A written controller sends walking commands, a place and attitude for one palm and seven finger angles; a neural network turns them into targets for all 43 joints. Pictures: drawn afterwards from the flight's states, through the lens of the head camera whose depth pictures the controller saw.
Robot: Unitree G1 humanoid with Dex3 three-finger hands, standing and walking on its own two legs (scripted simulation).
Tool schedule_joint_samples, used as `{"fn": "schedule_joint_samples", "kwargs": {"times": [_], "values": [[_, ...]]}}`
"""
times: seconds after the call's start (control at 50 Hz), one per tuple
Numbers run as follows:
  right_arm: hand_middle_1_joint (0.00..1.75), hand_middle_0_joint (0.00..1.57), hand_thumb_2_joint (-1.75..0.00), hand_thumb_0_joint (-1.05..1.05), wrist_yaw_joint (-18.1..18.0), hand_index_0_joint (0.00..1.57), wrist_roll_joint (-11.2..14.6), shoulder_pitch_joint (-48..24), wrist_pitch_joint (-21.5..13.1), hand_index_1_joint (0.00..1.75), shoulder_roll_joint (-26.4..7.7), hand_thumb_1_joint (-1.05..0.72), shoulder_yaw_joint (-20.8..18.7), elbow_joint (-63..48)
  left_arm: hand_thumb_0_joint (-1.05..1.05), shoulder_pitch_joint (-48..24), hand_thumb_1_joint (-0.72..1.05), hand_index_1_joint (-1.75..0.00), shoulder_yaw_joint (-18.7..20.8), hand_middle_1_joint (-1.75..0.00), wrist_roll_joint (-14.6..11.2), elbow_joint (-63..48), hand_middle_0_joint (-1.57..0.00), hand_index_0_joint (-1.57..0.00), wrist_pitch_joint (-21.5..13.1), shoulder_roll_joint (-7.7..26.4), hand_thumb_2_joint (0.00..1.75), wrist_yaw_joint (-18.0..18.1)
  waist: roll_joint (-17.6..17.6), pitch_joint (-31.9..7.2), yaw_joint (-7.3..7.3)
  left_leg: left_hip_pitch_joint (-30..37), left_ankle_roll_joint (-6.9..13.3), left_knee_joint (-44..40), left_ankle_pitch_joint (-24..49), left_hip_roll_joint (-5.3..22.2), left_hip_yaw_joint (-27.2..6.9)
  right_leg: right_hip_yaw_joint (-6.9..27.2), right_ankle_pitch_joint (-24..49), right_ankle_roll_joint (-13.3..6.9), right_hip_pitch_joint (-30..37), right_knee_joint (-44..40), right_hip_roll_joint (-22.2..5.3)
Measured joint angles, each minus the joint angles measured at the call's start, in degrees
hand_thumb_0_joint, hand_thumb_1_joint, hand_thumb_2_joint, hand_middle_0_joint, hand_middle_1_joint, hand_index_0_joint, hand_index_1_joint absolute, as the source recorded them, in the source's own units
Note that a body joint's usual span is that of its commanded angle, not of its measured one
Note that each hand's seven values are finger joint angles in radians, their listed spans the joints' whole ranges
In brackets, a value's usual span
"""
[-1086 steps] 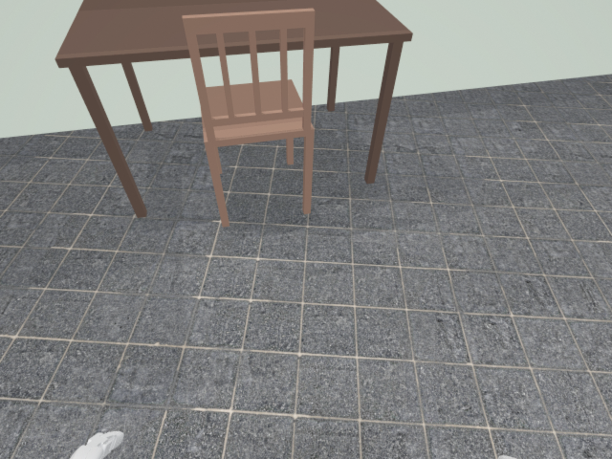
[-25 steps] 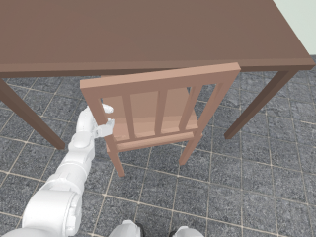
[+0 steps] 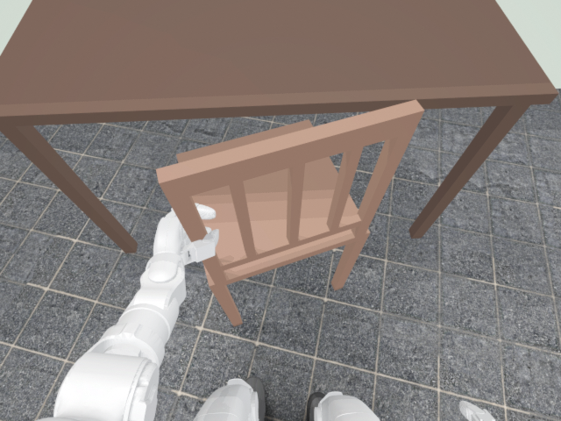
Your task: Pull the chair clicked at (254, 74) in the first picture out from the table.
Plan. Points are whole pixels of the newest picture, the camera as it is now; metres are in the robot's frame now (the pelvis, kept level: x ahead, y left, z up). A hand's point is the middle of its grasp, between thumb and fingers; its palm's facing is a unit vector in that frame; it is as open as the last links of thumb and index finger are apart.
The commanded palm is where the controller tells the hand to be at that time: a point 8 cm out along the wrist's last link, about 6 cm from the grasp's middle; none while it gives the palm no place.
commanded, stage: step backward, pulling the chair out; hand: left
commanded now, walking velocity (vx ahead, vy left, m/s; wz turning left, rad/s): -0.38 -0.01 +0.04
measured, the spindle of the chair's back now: (294, 206) +0.46 -0.03 -0.08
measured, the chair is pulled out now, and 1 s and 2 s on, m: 0.11 0.18 0.31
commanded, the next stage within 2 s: none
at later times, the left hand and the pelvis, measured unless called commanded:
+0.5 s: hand (206, 260) +0.35 +0.11 -0.06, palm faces +0.03 -0.98 -0.18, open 6.0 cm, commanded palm +0.35 +0.16 -0.05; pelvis -0.05 -0.02 -0.01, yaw -2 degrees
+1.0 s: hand (212, 296) +0.29 +0.10 -0.06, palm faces +0.00 -0.99 -0.17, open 5.8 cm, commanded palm +0.29 +0.15 -0.06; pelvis -0.11 -0.02 -0.01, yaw -2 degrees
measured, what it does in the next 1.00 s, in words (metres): walks backwards: right foot, then left foot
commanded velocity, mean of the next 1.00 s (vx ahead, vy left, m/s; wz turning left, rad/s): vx -0.38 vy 0.01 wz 0.07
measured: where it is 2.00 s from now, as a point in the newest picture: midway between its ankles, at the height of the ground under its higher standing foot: outside the picture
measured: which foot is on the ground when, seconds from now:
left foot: down 0.00-0.48, up 0.50-0.60, down 0.62-0.96, up 0.98-1.00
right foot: down 0.00-0.14, up 0.16-0.36, down 0.38-1.00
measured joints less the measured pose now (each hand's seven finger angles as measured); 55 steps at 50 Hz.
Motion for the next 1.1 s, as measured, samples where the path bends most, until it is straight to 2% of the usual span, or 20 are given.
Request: {"fn": "schedule_joint_samples", "kwargs": {"times": [0.04, 0.08, 0.12, 0.16, 0.22, 0.28, 0.38, 0.42, 0.48, 0.54, 0.58, 0.64, 0.7, 0.76, 0.82, 0.9, 0.96, 1.04, 1.08, 1.1], "values": [[0.30, 0.20, -0.89, 0.01, -0.4, 0.20, 0.0, 0.0, -0.8, 0.30, -1.0, -0.90, -0.2, 0.4, 0.09, 0.5, 0.62, -1.45, -1.2, -1.14, 0.2, -0.2, -0.24, -0.50, -0.2, -0.7, 0.67, 0.1, 0.1, 0.0, 0.09, 0.9, 0.3, -1.6, 2.7, -0.3, 0.4, 0.0, 0.2, 0.4, 0.6, -0.4, -0.5], [0.30, 0.20, -0.89, 0.01, -0.8, 0.20, -0.1, 0.2, -1.4, 0.30, -1.5, -0.90, -0.3, 0.7, 0.08, 0.8, 0.62, -1.45, -2.6, -1.14, 0.7, -0.4, -0.24, -0.50, -0.4, -1.0, 0.67, 0.0, 0.2, -0.2, 0.41, 1.5, 1.9, -2.7, 7.8, -0.2, 0.8, 0.0, 0.0, 0.9, 0.7, 0.2, -0.6], [0.30, 0.20, -0.89, 0.01, -0.9, 0.20, -0.2, 0.1, -1.6, 0.30, -0.9, -0.90, -0.3, 0.8, 0.07, 0.8, 0.62, -1.45, -3.9, -1.15, 1.1, -0.6, -0.23, -0.50, -0.4, -0.7, 0.67, -0.3, -1.1, -0.4, 1.12, 1.8, 3.3, -2.5, 6.9, -0.7, 1.6, 0.7, -0.6, 1.3, 0.3, 1.5, -1.2], [0.30, 0.20, -0.90, 0.01, -0.9, 0.20, -0.7, -0.1, -1.9, 0.30, 0.1, -0.90, 0.0, 0.3, 0.07, 0.7, 0.62, -1.45, -4.9, -1.16, 1.3, -0.9, -0.23, -0.50, -0.1, -0.3, 0.67, -0.6, -2.3, -0.5, 1.81, 1.9, 3.8, -2.6, 6.2, -1.0, 2.5, 1.4, -4.0, 1.2, -0.8, 3.9, -1.7], [0.30, 0.20, -0.90, 0.01, -0.8, 0.20, -2.1, -1.0, -2.5, 0.30, 2.1, -0.90, 0.8, -0.4, 0.06, 0.2, 0.62, -1.45, -4.9, -1.17, 1.5, -1.3, -0.23, -0.50, 0.2, 0.2, 0.68, -0.9, -2.7, 0.1, 2.28, 2.0, 3.8, -3.1, 6.7, -1.0, 2.9, 3.0, -10.7, 0.7, -1.9, 9.1, -1.9], [0.30, 0.20, -0.89, 0.01, -0.4, 0.20, -3.0, -2.2, -3.4, 0.30, 4.2, -0.90, 1.8, -0.5, 0.06, -0.6, 0.61, -1.45, -4.0, -1.17, 1.6, -1.2, -0.23, -0.49, 0.2, 0.6, 0.69, -1.0, -2.2, 1.3, 2.80, 1.9, 3.6, -3.1, 7.3, 0.0, 2.9, 3.8, -13.3, 0.8, -0.9, 10.9, -2.3], [0.30, 0.21, -0.89, 0.01, 0.3, 0.20, -3.6, -3.1, -5.0, 0.30, 7.4, -0.90, 3.3, -0.5, 0.06, -2.2, 0.58, -1.45, -1.7, -1.16, 2.1, -0.7, -0.26, -0.49, 0.2, 2.3, 0.72, -1.3, -1.4, 2.6, 3.86, -0.2, 2.2, -0.6, 7.2, 2.6, 2.8, 3.7, -10.1, 1.7, 3.3, 5.4, -3.2], [0.30, 0.21, -0.89, 0.01, 0.5, 0.20, -3.6, -3.6, -5.3, 0.30, 7.5, -0.90, 3.4, -0.3, 0.06, -2.9, 0.57, -1.45, -0.2, -1.16, 2.1, -0.6, -0.27, -0.49, 0.1, 2.8, 0.72, -1.3, 0.5, 4.3, 3.48, -0.8, 1.4, 0.6, 7.2, 4.3, 1.7, 1.9, -4.3, 2.8, 4.0, 3.5, -2.0], [0.30, 0.21, -0.89, 0.01, 0.6, 0.20, -3.1, -2.8, -4.9, 0.30, 6.9, -0.90, 3.0, 0.6, 0.06, -3.1, 0.57, -1.45, 1.4, -1.16, 2.2, 0.0, -0.27, -0.49, -0.1, 2.7, 0.72, -1.4, 2.2, 5.0, 2.68, -1.7, 0.2, 1.3, 7.4, 5.3, -0.3, 0.4, -3.5, 3.0, 4.1, 2.8, -0.7], [0.30, 0.21, -0.89, 0.01, 0.2, 0.20, -2.7, -1.9, -3.6, 0.30, 5.1, -0.90, 2.3, 2.0, 0.06, -1.7, 0.57, -1.45, 1.9, -1.16, 2.2, -0.2, -0.27, -0.49, -0.4, 2.9, 0.73, -1.0, 0.7, 4.1, 2.09, -1.4, -1.6, 6.3, -1.3, 2.7, -2.3, 1.2, -4.6, 2.6, 3.1, 4.7, -1.9], [0.30, 0.21, -0.89, 0.01, -0.2, 0.20, -2.7, -1.1, -3.1, 0.30, 3.0, -0.90, 1.7, 2.9, 0.06, -0.4, 0.57, -1.45, 2.0, -1.16, 2.1, -0.6, -0.27, -0.49, -0.2, 2.3, 0.72, -0.6, 0.1, 2.9, 1.51, 0.7, -2.2, 7.9, -4.3, 1.1, -3.4, 1.7, -4.8, 2.9, 2.5, 5.0, -2.9], [0.30, 0.21, -0.89, 0.01, -1.1, 0.20, -2.3, -0.4, -2.6, 0.30, 0.0, -0.90, 0.6, 4.0, 0.06, -0.2, 0.58, -1.45, 1.5, -1.17, 2.4, -1.2, -0.25, -0.50, 0.6, 1.5, 0.70, -0.5, -0.6, 1.6, 0.32, 4.4, -1.6, 3.7, -0.1, -0.2, -4.1, 1.5, -4.9, 4.0, 1.5, 5.6, -4.8], [0.30, 0.20, -0.89, 0.01, -1.2, 0.20, -1.8, -0.8, -1.8, 0.30, -0.8, -0.90, -0.2, 3.3, 0.06, -2.0, 0.60, -1.45, 0.4, -1.17, 2.5, -1.5, -0.23, -0.50, 1.5, 2.0, 0.69, -0.4, -2.9, 2.7, 1.08, 4.9, -0.1, 0.9, 0.7, -1.4, -2.8, 2.6, -3.0, 4.8, 1.0, 4.1, -6.1], [0.30, 0.20, -0.89, 0.01, -0.6, 0.20, -2.3, -0.8, -1.6, 0.30, -0.4, -0.90, -0.6, 1.3, 0.05, -3.8, 0.60, -1.45, -0.7, -1.19, 2.8, -1.7, -0.21, -0.50, 2.2, 3.0, 0.67, -0.8, -4.1, 3.4, 1.56, 4.1, 0.3, -0.1, 2.1, -1.1, -2.5, 2.7, -1.2, 3.7, -0.3, 3.9, -5.8], [0.30, 0.20, -0.90, 0.01, 0.5, 0.20, -2.9, -0.7, -1.4, 0.30, 1.2, -0.90, -0.6, -0.3, 0.04, -4.5, 0.61, -1.45, -0.7, -1.19, 3.1, -1.5, -0.21, -0.49, 2.7, 4.0, 0.67, -1.2, -4.9, 3.3, 1.72, 3.0, -0.1, 0.5, 2.7, -0.6, -2.7, 3.1, -4.3, 2.5, -0.2, 4.6, -4.8], [0.30, 0.20, -0.90, 0.01, 1.6, 0.20, -3.1, -1.3, -1.5, 0.30, 3.5, -0.90, 0.4, -1.6, 0.04, -3.8, 0.61, -1.45, 0.2, -1.19, 2.7, -1.9, -0.21, -0.49, 2.4, 4.3, 0.67, -1.3, -3.1, 4.2, 1.67, 2.0, -1.1, 1.7, 3.1, 1.5, -3.6, 2.0, 0.4, 2.7, 0.0, 2.8, -2.9], [0.30, 0.20, -0.89, 0.01, 1.5, 0.20, -2.4, -1.4, -1.0, 0.30, 4.7, -0.90, 1.2, -1.7, 0.03, -2.5, 0.61, -1.45, 0.7, -1.19, 2.2, -2.1, -0.21, -0.49, 1.8, 3.9, 0.66, -1.3, -1.5, 3.9, 1.17, 0.9, -2.0, 2.2, 3.8, 2.5, -4.7, 1.1, 0.7, 2.5, -0.5, 2.5, -1.9], [0.30, 0.21, -0.89, 0.01, 0.6, 0.20, -2.0, -1.6, -0.6, 0.30, 4.3, -0.90, 1.6, -0.3, 0.03, -1.0, 0.61, -1.45, 0.3, -1.18, 2.0, -1.7, -0.20, -0.49, 1.1, 2.2, 0.67, -0.7, -1.1, 3.1, 0.47, 0.6, -2.7, 9.3, -7.0, 0.2, -5.6, 1.2, 0.7, 2.4, -1.3, 3.5, -3.4], [0.30, 0.21, -0.89, 0.01, 0.2, 0.20, -2.2, -1.3, -0.9, 0.30, 3.3, -0.90, 1.7, 0.9, 0.03, -0.6, 0.61, -1.45, -0.1, -1.18, 2.0, -1.5, -0.19, -0.49, 1.3, 0.7, 0.67, -0.5, -0.9, 2.1, 0.15, 2.8, -2.6, 8.8, -8.4, -0.4, -5.7, 1.1, 1.1, 3.0, -1.8, 3.6, -4.5], [0.30, 0.21, -0.89, 0.01, 0.0, 0.20, -2.2, -1.1, -1.0, 0.30, 2.8, -0.90, 1.8, 1.4, 0.03, -0.6, 0.61, -1.45, -0.5, -1.18, 2.3, -1.4, -0.18, -0.50, 1.5, 0.1, 0.67, -0.6, -0.7, 1.5, -0.08, 4.5, -2.3, 6.1, -6.6, -0.3, -5.7, 0.9, 1.1, 3.4, -2.3, 3.9, -5.1]]}}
